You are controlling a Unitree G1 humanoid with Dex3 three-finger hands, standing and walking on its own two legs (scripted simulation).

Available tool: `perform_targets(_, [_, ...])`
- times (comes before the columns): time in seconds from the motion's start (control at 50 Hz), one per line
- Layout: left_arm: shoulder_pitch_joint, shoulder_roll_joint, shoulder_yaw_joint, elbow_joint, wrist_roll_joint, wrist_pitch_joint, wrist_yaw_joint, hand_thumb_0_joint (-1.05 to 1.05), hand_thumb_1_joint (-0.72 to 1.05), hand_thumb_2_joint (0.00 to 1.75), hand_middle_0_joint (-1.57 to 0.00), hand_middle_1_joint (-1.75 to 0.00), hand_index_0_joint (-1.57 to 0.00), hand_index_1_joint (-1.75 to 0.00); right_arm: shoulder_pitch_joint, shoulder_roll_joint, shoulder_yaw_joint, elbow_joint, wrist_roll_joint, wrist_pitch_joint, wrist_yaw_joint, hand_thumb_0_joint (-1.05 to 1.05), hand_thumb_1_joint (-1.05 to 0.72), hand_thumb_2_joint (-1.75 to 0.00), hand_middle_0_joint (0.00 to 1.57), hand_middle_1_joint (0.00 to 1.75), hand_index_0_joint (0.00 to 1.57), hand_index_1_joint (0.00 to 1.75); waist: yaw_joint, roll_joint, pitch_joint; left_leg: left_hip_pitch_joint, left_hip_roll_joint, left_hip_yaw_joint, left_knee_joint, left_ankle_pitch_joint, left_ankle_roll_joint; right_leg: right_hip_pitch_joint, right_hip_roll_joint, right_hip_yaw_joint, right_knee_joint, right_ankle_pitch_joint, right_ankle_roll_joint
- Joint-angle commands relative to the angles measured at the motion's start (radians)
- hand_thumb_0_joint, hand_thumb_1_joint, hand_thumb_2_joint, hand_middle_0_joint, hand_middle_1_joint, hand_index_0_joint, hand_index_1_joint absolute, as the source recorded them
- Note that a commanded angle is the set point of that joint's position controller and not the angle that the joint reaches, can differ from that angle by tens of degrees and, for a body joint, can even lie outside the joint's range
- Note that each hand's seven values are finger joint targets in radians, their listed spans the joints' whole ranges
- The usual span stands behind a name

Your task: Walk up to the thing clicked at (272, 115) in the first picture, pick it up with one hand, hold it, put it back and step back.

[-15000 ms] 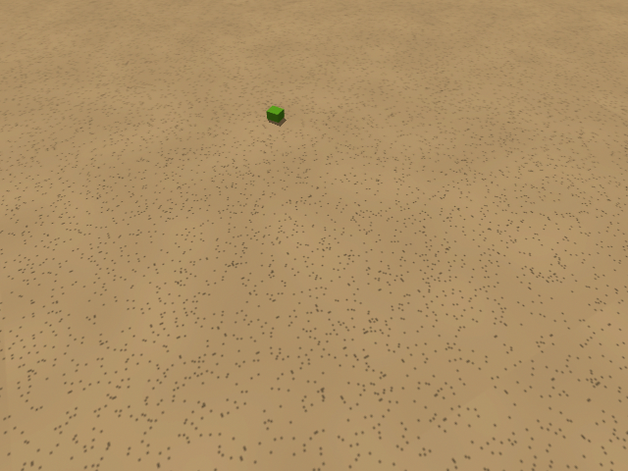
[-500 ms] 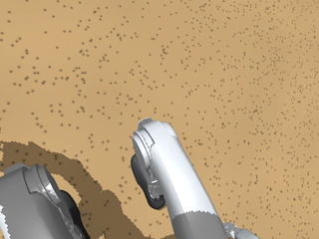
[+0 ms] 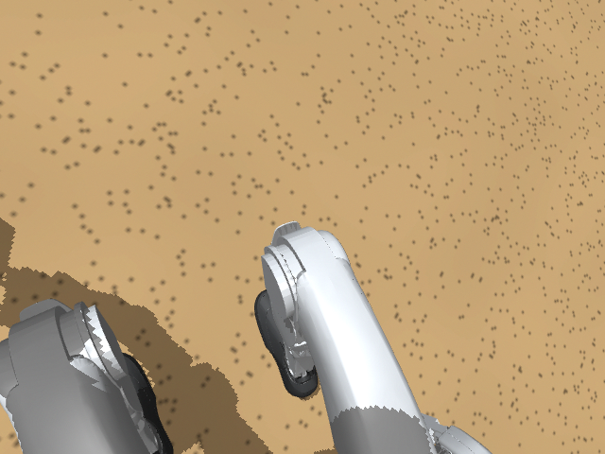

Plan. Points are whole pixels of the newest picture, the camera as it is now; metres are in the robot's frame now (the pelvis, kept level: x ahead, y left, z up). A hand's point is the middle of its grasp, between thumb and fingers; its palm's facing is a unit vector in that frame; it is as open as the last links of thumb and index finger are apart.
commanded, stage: approach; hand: left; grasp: from above
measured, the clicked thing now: out of the picture +0.45 +0.33 -0.31
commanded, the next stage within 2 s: rest palm in 0.18 s
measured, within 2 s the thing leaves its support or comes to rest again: neither
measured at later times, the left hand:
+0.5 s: hand out of the picture +0.44 +0.33 -0.20, palm faces -0.08 -0.43 -0.90, open 13.7 cm
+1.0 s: hand out of the picture +0.45 +0.32 -0.24, palm faces -0.04 -0.44 -0.90, open 13.6 cm
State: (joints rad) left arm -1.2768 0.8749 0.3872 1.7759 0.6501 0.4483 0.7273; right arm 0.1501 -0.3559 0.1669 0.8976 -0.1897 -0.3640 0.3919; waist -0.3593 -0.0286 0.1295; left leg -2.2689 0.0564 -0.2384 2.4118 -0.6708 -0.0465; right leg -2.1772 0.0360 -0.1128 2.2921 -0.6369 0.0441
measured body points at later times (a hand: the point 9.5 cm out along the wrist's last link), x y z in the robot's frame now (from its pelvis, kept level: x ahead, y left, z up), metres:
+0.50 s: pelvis +0.00 +0.00 +0.00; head +0.27 +0.07 +0.34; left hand +0.44 +0.35 -0.15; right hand -0.02 -0.25 -0.07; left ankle +0.08 +0.14 -0.30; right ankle +0.12 -0.12 -0.30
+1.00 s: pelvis +0.00 +0.01 -0.01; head +0.29 +0.09 +0.31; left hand +0.45 +0.34 -0.19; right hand -0.02 -0.24 -0.06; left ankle +0.08 +0.14 -0.30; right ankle +0.12 -0.12 -0.30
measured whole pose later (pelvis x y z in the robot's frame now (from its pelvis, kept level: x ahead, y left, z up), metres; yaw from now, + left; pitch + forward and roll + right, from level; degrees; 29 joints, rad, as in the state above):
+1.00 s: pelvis +0.00 +0.01 -0.01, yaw -2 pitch +24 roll -14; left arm -1.28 1.01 0.39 1.81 0.56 0.39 0.82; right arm 0.11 -0.41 0.31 0.78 -0.23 -0.39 0.42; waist -0.43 -0.13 0.29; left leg -2.25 0.04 -0.31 2.49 -0.69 -0.04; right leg -2.12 0.04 -0.16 2.32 -0.64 0.07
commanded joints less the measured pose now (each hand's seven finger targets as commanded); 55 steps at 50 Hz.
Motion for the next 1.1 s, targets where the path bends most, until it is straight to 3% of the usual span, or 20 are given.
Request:
perform_targets(0.0, [-0.274, 0.246, -0.008, -0.100, 0.027, -0.004, 0.061, 0.00, -0.49, 0.96, -0.15, -1.00, -0.14, -1.01, 0.259, -0.304, -0.055, 0.044, 0.003, 0.003, 0.004, 0.00, -0.91, -0.90, 0.20, 0.30, 0.20, 0.30, -0.047, 0.351, -0.634, 0.435, 0.000, 0.118, -0.230, 0.119, 0.062, 0.360, 0.025, -0.107, -0.247, 0.196, -0.041])
perform_targets(0.12, [-0.271, 0.284, 0.026, -0.127, 0.028, -0.010, 0.074, 0.00, -0.46, 0.92, -0.17, -0.96, -0.16, -0.97, 0.261, -0.309, -0.050, 0.031, -0.008, 0.006, 0.009, 0.00, -0.91, -0.90, 0.20, 0.30, 0.20, 0.30, -0.041, 0.395, -0.684, 0.479, 0.007, 0.134, -0.220, 0.156, 0.055, 0.409, 0.028, -0.098, -0.251, 0.229, -0.042])
perform_targets(0.14, [-0.296, 0.264, 0.004, -0.145, 0.024, -0.006, 0.070, 0.00, -0.46, 0.93, -0.17, -0.98, -0.17, -0.99, 0.244, -0.305, -0.053, 0.037, -0.014, 0.005, 0.009, 0.00, -0.91, -0.90, 0.20, 0.30, 0.20, 0.30, -0.054, 0.388, -0.659, 0.464, 0.004, 0.137, -0.210, 0.145, 0.058, 0.399, 0.024, -0.100, -0.248, 0.222, -0.038])
perform_targets(0.18, [-0.279, 0.250, 0.001, -0.121, 0.025, -0.005, 0.060, 0.00, -0.46, 0.93, -0.17, -0.97, -0.17, -0.98, 0.246, -0.301, -0.050, 0.034, -0.012, 0.007, 0.012, 0.00, -0.91, -0.90, 0.20, 0.30, 0.20, 0.30, -0.060, 0.374, -0.645, 0.446, 0.006, 0.129, -0.213, 0.122, 0.059, 0.373, 0.026, -0.109, -0.246, 0.199, -0.038])
perform_targets(0.26, [-0.256, 0.245, -0.010, -0.100, 0.021, -0.018, 0.056, 0.00, -0.39, 0.90, -0.21, -0.98, -0.22, -0.97, 0.260, -0.309, -0.046, 0.025, -0.009, 0.005, 0.012, 0.00, -0.91, -0.90, 0.20, 0.30, 0.20, 0.30, -0.062, 0.360, -0.651, 0.452, 0.008, 0.119, -0.224, 0.126, 0.054, 0.396, 0.030, -0.113, -0.244, 0.197, -0.041])
perform_targets(0.28, [-0.245, 0.255, 0.006, -0.081, 0.025, -0.018, 0.061, 0.00, -0.45, 0.91, -0.18, -0.97, -0.18, -0.97, 0.274, -0.311, -0.046, 0.028, -0.002, 0.005, 0.011, 0.00, -0.91, -0.90, 0.20, 0.30, 0.20, 0.30, -0.052, 0.366, -0.662, 0.458, 0.010, 0.111, -0.227, 0.124, 0.054, 0.384, 0.032, -0.110, -0.252, 0.190, -0.044])
perform_targets(0.36, [-0.269, 0.238, -0.010, -0.065, 0.003, -0.026, 0.067, 0.00, -0.50, 0.95, -0.13, -0.98, -0.11, -1.00, 0.261, -0.320, -0.038, 0.025, -0.010, 0.001, 0.008, 0.00, -0.91, -0.90, 0.20, 0.30, 0.20, 0.30, -0.088, 0.349, -0.608, 0.452, 0.007, 0.100, -0.224, 0.089, 0.056, 0.351, 0.029, -0.119, -0.250, 0.160, -0.044])
perform_targets(0.56, [-0.252, 0.298, -0.021, -0.038, 0.004, -0.056, 0.115, 0.00, -0.49, 0.95, -0.17, -0.95, -0.14, -0.98, 0.228, -0.346, 0.006, 0.009, -0.024, -0.017, 0.006, 0.00, -0.91, -0.91, 0.20, 0.30, 0.20, 0.30, -0.111, 0.384, -0.558, 0.497, 0.008, 0.081, -0.208, 0.090, 0.051, 0.359, 0.025, -0.140, -0.233, 0.188, -0.040])
perform_targets(0.7, [-0.245, 0.312, -0.014, -0.033, -0.050, -0.060, 0.144, 0.00, -0.50, 0.96, -0.16, -0.93, -0.12, -0.97, 0.202, -0.365, 0.035, -0.035, -0.034, -0.023, 0.017, 0.00, -0.91, -0.91, 0.20, 0.30, 0.20, 0.30, -0.126, 0.390, -0.534, 0.508, 0.009, 0.069, -0.177, 0.114, 0.052, 0.388, 0.018, -0.153, -0.213, 0.215, -0.031])
perform_targets(0.8, [-0.257, 0.324, -0.033, -0.055, -0.072, -0.060, 0.142, 0.00, -0.46, 0.93, -0.18, -0.92, -0.15, -0.95, 0.180, -0.376, 0.060, -0.068, -0.042, -0.019, 0.024, 0.00, -0.91, -0.91, 0.20, 0.30, 0.20, 0.30, -0.143, 0.410, -0.522, 0.508, 0.011, 0.064, -0.164, 0.140, 0.049, 0.405, 0.016, -0.161, -0.192, 0.250, -0.027])
perform_targets(0.86, [-0.255, 0.356, -0.025, -0.058, -0.052, -0.062, 0.145, 0.00, -0.46, 0.94, -0.19, -0.91, -0.16, -0.95, 0.186, -0.391, 0.060, -0.054, -0.034, -0.018, 0.022, 0.00, -0.91, -0.91, 0.20, 0.30, 0.20, 0.30, -0.138, 0.415, -0.515, 0.500, 0.015, 0.063, -0.170, 0.121, 0.046, 0.405, 0.022, -0.162, -0.204, 0.240, -0.030])
perform_targets(0.98, [-0.249, 0.341, -0.041, -0.063, -0.083, -0.062, 0.136, 0.00, -0.42, 0.91, -0.20, -0.90, -0.17, -0.93, 0.172, -0.402, 0.071, -0.083, -0.030, -0.019, 0.028, 0.00, -0.91, -0.91, 0.20, 0.30, 0.20, 0.30, -0.152, 0.412, -0.489, 0.505, 0.015, 0.044, -0.161, 0.120, 0.047, 0.392, 0.016, -0.179, -0.173, 0.236, -0.027])
perform_targets(1.08, [-0.235, 0.339, -0.060, -0.053, -0.074, -0.061, 0.121, 0.00, -0.39, 0.91, -0.22, -0.90, -0.19, -0.93, 0.192, -0.401, 0.084, -0.099, -0.025, -0.015, 0.029, 0.00, -0.91, -0.91, 0.20, 0.30, 0.20, 0.30, -0.160, 0.392, -0.492, 0.481, 0.016, 0.045, -0.150, 0.131, 0.046, 0.398, 0.029, -0.177, -0.186, 0.249, -0.029])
